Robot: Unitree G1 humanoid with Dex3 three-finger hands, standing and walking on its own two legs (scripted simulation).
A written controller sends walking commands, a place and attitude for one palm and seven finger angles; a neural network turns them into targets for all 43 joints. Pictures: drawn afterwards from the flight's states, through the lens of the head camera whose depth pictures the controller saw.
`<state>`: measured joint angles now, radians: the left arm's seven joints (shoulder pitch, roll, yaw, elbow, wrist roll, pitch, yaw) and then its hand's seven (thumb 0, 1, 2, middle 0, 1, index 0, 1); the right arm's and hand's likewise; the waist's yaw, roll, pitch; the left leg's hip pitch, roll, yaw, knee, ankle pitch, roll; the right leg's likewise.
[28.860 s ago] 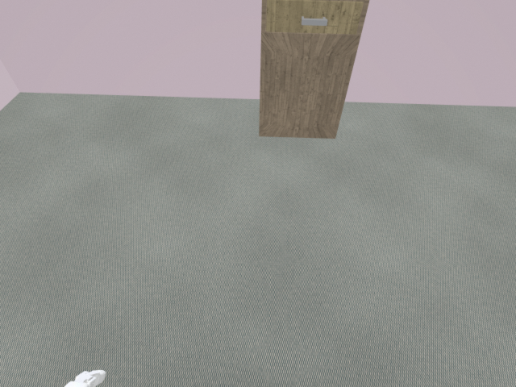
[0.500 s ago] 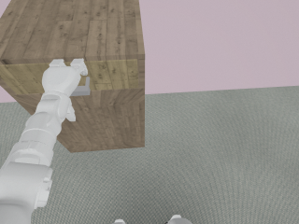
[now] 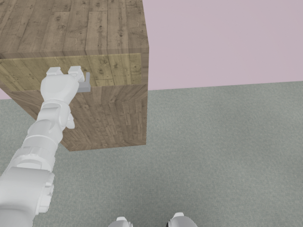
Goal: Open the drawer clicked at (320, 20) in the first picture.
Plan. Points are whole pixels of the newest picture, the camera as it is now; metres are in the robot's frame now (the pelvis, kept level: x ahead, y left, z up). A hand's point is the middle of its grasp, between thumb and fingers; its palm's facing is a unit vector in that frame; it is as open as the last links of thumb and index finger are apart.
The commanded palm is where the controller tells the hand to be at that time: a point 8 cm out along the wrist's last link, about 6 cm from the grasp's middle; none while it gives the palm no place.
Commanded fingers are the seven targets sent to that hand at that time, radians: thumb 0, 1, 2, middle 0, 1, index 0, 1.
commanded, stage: lower the fingers behind the handle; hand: left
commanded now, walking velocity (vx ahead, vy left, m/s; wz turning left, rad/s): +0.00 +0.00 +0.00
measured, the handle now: (70, 82) +0.54 +0.24 -0.01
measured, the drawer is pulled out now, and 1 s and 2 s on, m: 0.00 0.00 0.00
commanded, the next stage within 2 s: lift the fingers back up to retry in 1.00 s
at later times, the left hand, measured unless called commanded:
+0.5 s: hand (68, 100) +0.46 +0.23 +0.01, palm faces -0.03 +0.02 -1.00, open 14.2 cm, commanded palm +0.44 +0.21 +0.03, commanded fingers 0.00 -0.50 0.30 -0.30 -1.20 -0.30 -1.20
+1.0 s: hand (68, 98) +0.47 +0.23 +0.01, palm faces -0.05 +0.05 -1.00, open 14.1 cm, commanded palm +0.45 +0.21 +0.02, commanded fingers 0.00 -0.50 0.30 -0.30 -1.20 -0.30 -1.20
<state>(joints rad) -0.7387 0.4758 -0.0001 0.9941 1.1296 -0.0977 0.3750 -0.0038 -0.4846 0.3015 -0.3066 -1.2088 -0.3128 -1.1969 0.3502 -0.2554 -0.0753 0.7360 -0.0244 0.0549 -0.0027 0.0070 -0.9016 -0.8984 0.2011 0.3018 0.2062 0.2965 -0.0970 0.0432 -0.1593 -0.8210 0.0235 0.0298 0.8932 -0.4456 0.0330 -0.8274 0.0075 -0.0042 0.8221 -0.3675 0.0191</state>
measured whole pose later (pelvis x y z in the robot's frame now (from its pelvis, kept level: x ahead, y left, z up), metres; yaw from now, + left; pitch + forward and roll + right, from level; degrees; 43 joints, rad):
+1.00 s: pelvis -0.03 -0.02 -0.02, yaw +1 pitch +24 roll -1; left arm -0.91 0.54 -0.06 1.10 1.10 0.00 0.32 0.00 -0.49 0.30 -0.28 -1.23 -0.23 -1.25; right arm 0.35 -0.26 -0.04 0.71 -0.01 0.03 -0.03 0.01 -0.90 -0.90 0.20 0.30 0.21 0.30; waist -0.12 0.05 -0.16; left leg -0.98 0.03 0.01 1.01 -0.44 0.01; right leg -1.00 0.01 -0.02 0.97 -0.38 -0.01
